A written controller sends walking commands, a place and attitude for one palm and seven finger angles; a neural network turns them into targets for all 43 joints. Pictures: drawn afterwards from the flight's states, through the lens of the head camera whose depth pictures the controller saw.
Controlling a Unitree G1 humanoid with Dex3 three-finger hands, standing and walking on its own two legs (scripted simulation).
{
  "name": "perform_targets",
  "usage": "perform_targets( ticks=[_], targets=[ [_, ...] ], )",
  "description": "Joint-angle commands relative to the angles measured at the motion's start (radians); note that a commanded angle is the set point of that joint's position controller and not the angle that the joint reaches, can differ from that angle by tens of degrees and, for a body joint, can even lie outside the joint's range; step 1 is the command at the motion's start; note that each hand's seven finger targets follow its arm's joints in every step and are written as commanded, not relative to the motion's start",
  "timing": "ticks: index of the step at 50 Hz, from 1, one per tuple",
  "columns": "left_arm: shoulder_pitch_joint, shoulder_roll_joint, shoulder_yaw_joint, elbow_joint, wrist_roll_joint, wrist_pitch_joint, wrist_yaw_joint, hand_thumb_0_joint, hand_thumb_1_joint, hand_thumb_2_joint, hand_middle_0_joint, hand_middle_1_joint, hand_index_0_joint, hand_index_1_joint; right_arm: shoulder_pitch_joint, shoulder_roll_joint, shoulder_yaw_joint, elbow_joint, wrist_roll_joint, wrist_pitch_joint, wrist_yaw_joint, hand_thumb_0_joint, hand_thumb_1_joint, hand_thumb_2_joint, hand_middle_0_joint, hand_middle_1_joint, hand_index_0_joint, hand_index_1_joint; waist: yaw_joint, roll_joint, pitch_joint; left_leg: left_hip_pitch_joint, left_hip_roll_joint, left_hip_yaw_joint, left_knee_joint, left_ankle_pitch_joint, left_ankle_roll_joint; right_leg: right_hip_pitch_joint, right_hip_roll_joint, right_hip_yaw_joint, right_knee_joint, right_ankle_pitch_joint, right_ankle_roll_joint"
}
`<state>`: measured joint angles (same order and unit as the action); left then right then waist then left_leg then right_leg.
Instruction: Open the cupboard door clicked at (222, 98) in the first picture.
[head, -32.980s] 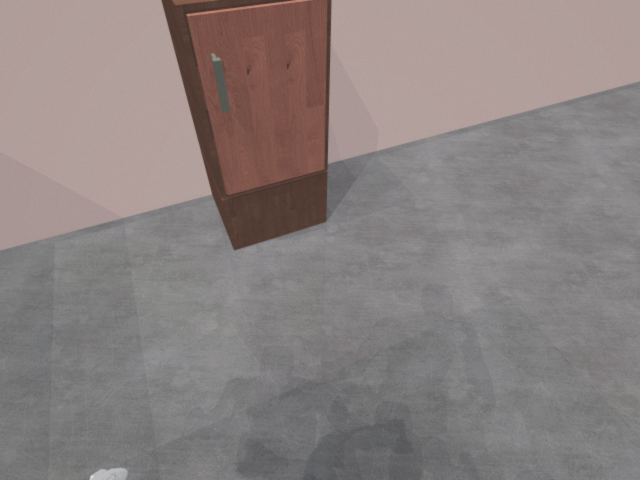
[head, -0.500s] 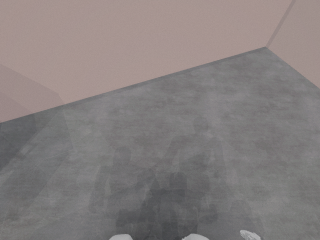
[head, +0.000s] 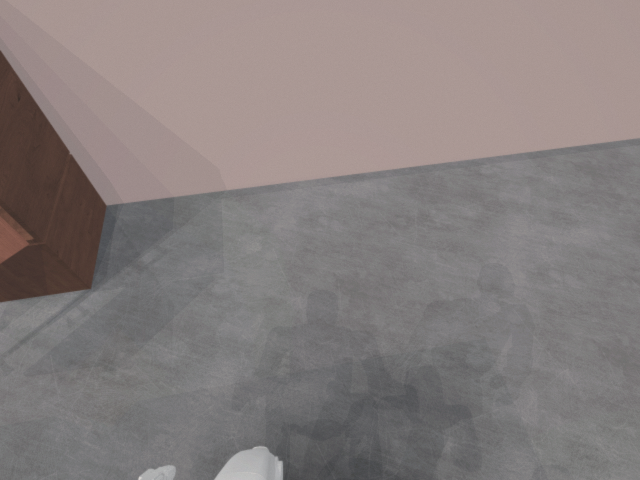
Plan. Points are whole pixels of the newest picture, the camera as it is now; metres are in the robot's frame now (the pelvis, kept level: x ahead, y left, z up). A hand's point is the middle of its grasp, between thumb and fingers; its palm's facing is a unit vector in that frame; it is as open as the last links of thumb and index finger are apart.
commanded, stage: turn to face it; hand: left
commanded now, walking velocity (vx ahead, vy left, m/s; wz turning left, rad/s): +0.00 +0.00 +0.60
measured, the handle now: out of the picture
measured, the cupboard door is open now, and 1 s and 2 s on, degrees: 42 42 42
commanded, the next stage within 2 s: take the last steps up to it in 1.40 s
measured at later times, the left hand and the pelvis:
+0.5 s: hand out of the picture +0.06 +0.22 -0.15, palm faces +0.30 -0.90 -0.31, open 7.4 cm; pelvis +0.00 -0.03 -0.01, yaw +17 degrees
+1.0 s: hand out of the picture -0.07 +0.20 -0.17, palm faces +0.61 -0.75 -0.25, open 7.4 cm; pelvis +0.01 -0.02 -0.01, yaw +37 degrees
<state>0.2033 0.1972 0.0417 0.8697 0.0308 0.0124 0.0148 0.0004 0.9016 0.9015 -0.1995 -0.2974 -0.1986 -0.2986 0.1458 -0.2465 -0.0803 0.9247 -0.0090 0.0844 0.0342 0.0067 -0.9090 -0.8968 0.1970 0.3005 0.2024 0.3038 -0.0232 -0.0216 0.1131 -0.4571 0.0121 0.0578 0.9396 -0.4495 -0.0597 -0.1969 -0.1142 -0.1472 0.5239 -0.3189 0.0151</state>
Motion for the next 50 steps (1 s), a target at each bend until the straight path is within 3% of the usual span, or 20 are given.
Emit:
perform_targets(
  ticks=[1,3,4,5,6,8,12,19,21,22,24,27,29,35,39,40,41,42,46,50],
  targets=[
    [0.061,0.237,0.069,-0.038,-0.001,-0.019,0.014,0.0,0.9,0.9,-0.2,-0.3,-0.2,-0.3,-0.08,-0.038,0.001,-0.109,0.002,-0.045,-0.001,0.0,-0.9,-0.9,0.2,0.3,0.2,0.3,0.058,-0.185,-0.139,0.052,-0.013,0.053,-0.246,0.03,0.008,0.141,-0.238,0.09,-0.043,0.622,-0.111],
    [0.03,0.237,0.075,-0.046,-0.013,-0.014,0.008,0.0,0.9,0.9,-0.2,-0.3,-0.2,-0.3,0.009,-0.077,-0.007,-0.091,-0.003,-0.053,-0.004,0.0,-0.9,-0.9,0.2,0.3,0.2,0.3,0.002,-0.129,-0.169,0.238,-0.016,0.046,-0.443,0.216,0.028,0.036,-0.217,0.026,0.085,0.506,-0.048],
    [0.033,0.2,0.07,-0.065,-0.019,-0.008,0.002,0.0,0.9,0.9,-0.2,-0.3,-0.2,-0.3,0.081,-0.158,-0.027,-0.077,-0.011,-0.062,-0.008,0.0,-0.9,-0.9,0.2,0.3,0.2,0.3,-0.036,0.068,-0.23,0.413,0.122,-0.134,-0.515,0.412,0.09,-0.13,-0.154,-0.022,0.272,0.284,0.013],
    [0.001,0.127,0.047,-0.111,-0.024,-0.003,-0.005,0.0,0.9,0.9,-0.2,-0.3,-0.2,-0.3,0.161,-0.275,-0.058,-0.072,-0.019,-0.064,-0.016,0.0,-0.9,-0.9,0.2,0.3,0.2,0.3,-0.079,0.37,-0.238,0.508,0.4,-0.51,-0.557,0.794,0.26,-0.394,-0.007,-0.018,0.513,-0.354,0.083],
    [-0.073,0.149,0.038,-0.145,-0.01,0.008,0.002,0.0,0.9,0.9,-0.2,-0.3,-0.2,-0.3,0.214,-0.291,-0.055,-0.055,-0.015,-0.056,-0.023,0.0,-0.9,-0.9,0.2,0.3,0.2,0.3,-0.097,0.223,-0.218,0.441,0.443,-0.511,-0.545,0.732,0.316,-0.408,-0.01,0.098,0.614,-0.37,0.063],
    [-0.1,0.134,0.048,-0.11,-0.015,0.008,0.006,0.0,0.9,0.9,-0.2,-0.3,-0.2,-0.3,0.142,-0.233,-0.042,-0.072,-0.018,-0.066,-0.047,0.0,-0.9,-0.9,0.2,0.3,0.2,0.3,-0.065,0.277,-0.211,0.369,0.329,-0.45,-0.559,0.655,0.276,-0.426,-0.002,0.161,0.678,-0.253,0.062],
    [-0.041,0.128,0.051,-0.063,-0.014,0.017,-0.01,0.0,0.9,0.9,-0.2,-0.3,-0.2,-0.3,0.028,-0.183,-0.025,-0.099,-0.017,-0.074,-0.05,0.0,-0.9,-0.9,0.2,0.3,0.2,0.3,0.006,0.163,-0.185,0.28,0.217,-0.312,-0.588,0.5,0.213,-0.333,0.019,0.154,0.58,-0.106,0.065],
    [-0.041,0.117,0.046,-0.083,-0.019,0.015,-0.006,0.0,0.9,0.9,-0.2,-0.3,-0.2,-0.3,0.013,-0.198,-0.042,-0.1,-0.023,-0.054,-0.039,0.0,-0.9,-0.9,0.2,0.3,0.2,0.3,0.006,0.195,-0.164,0.169,0.18,-0.403,-0.588,0.325,0.206,-0.133,0.101,0.116,0.223,-0.111,0.045],
    [0.029,0.134,0.052,-0.068,-0.019,0.005,-0.003,0.0,0.9,0.9,-0.2,-0.3,-0.2,-0.3,-0.024,-0.188,-0.045,-0.113,-0.016,-0.049,-0.037,0.0,-0.9,-0.9,0.2,0.3,0.2,0.3,0.045,0.163,-0.166,0.079,0.138,-0.395,-0.533,0.3,0.173,0.021,0.115,0.108,0.035,-0.004,0.038],
    [0.071,0.166,0.063,-0.06,-0.018,-0.003,0.003,0.0,0.9,0.9,-0.2,-0.3,-0.2,-0.3,-0.033,-0.16,-0.043,-0.122,-0.009,-0.046,-0.034,0.0,-0.9,-0.9,0.2,0.3,0.2,0.3,0.067,0.089,-0.18,-0.012,0.085,-0.369,-0.463,0.21,0.132,0.143,0.06,0.155,-0.119,0.014,0.022],
    [0.059,0.291,0.077,-0.079,0.002,-0.007,0.015,0.0,0.9,0.9,-0.2,-0.3,-0.2,-0.3,-0.052,-0.095,-0.032,-0.159,-0.006,-0.049,-0.023,0.0,-0.9,-0.9,0.2,0.3,0.2,0.3,0.086,-0.266,-0.14,-0.192,-0.083,-0.107,0.029,-0.147,0.024,0.105,-0.377,0.549,-0.325,-0.065,-0.166],
    [-0.066,0.179,0.05,-0.099,-0.011,-0.013,0.02,0.0,0.9,0.9,-0.2,-0.3,-0.2,-0.3,-0.021,-0.098,-0.036,-0.099,-0.013,-0.028,-0.011,0.0,-0.9,-0.9,0.2,0.3,0.2,0.3,0.006,-0.218,-0.075,-0.156,0.007,-0.109,0.291,-0.001,0.013,-0.004,-0.234,0.286,-0.227,0.219,-0.151],
    [-0.043,0.167,0.045,-0.095,-0.008,-0.021,0.017,0.0,0.9,0.9,-0.2,-0.3,-0.2,-0.3,-0.027,-0.067,-0.023,-0.095,-0.007,-0.026,-0.004,0.0,-0.9,-0.9,0.2,0.3,0.2,0.3,0.012,-0.197,-0.089,-0.123,0.006,-0.056,0.202,0.015,-0.005,0.04,-0.195,0.169,-0.183,0.417,-0.13],
    [0.071,0.226,0.065,-0.045,-0.002,-0.022,0.016,0.0,0.9,0.9,-0.2,-0.3,-0.2,-0.3,-0.106,-0.035,-0.001,-0.107,0.001,-0.036,0.0,0.0,-0.9,-0.9,0.2,0.3,0.2,0.3,0.069,-0.191,-0.125,-0.017,-0.005,0.034,-0.132,-0.014,0.0,0.155,-0.242,0.105,-0.102,0.608,-0.131],
    [0.048,0.235,0.076,-0.038,-0.016,-0.016,0.005,0.0,0.9,0.9,-0.2,-0.3,-0.2,-0.3,0.01,-0.077,-0.007,-0.085,-0.004,-0.057,-0.007,0.0,-0.9,-0.9,0.2,0.3,0.2,0.3,0.002,-0.112,-0.193,0.257,-0.02,0.046,-0.485,0.238,0.034,0.063,-0.218,0.011,0.115,0.568,-0.04],
    [0.049,0.196,0.071,-0.061,-0.022,-0.01,0.0,0.0,0.9,0.9,-0.2,-0.3,-0.2,-0.3,0.078,-0.172,-0.03,-0.073,-0.013,-0.066,-0.012,0.0,-0.9,-0.9,0.2,0.3,0.2,0.3,-0.034,0.092,-0.248,0.448,0.156,-0.172,-0.53,0.477,0.11,-0.139,-0.14,-0.039,0.307,0.286,0.024],
    [-0.007,0.127,0.042,-0.104,-0.023,-0.005,-0.004,0.0,0.9,0.9,-0.2,-0.3,-0.2,-0.3,0.155,-0.271,-0.057,-0.068,-0.015,-0.063,-0.018,0.0,-0.9,-0.9,0.2,0.3,0.2,0.3,-0.076,0.338,-0.243,0.527,0.399,-0.48,-0.548,0.856,0.257,-0.387,-0.016,-0.009,0.523,-0.345,0.078],
    [-0.064,0.151,0.043,-0.126,-0.012,0.008,0.004,0.0,0.9,0.9,-0.2,-0.3,-0.2,-0.3,0.199,-0.277,-0.054,-0.045,-0.015,-0.058,-0.027,0.0,-0.9,-0.9,0.2,0.3,0.2,0.3,-0.092,0.217,-0.256,0.484,0.418,-0.485,-0.544,0.773,0.311,-0.411,-0.009,0.102,0.615,-0.358,0.06],
    [-0.056,0.135,0.051,-0.065,-0.014,0.019,-0.006,0.0,0.9,0.9,-0.2,-0.3,-0.2,-0.3,0.024,-0.186,-0.027,-0.092,-0.02,-0.069,-0.051,0.0,-0.9,-0.9,0.2,0.3,0.2,0.3,-0.002,0.187,-0.152,0.261,0.244,-0.331,-0.588,0.52,0.225,-0.348,0.002,0.156,0.61,-0.138,0.062],
    [-0.045,0.124,0.048,-0.063,-0.016,0.022,-0.01,0.0,0.9,0.9,-0.2,-0.3,-0.2,-0.3,0.019,-0.186,-0.026,-0.088,-0.02,-0.067,-0.046,0.0,-0.9,-0.9,0.2,0.3,0.2,0.3,0.002,0.163,-0.157,0.241,0.205,-0.324,-0.6,0.423,0.215,-0.265,0.044,0.132,0.43,-0.122,0.058]
  ],
)
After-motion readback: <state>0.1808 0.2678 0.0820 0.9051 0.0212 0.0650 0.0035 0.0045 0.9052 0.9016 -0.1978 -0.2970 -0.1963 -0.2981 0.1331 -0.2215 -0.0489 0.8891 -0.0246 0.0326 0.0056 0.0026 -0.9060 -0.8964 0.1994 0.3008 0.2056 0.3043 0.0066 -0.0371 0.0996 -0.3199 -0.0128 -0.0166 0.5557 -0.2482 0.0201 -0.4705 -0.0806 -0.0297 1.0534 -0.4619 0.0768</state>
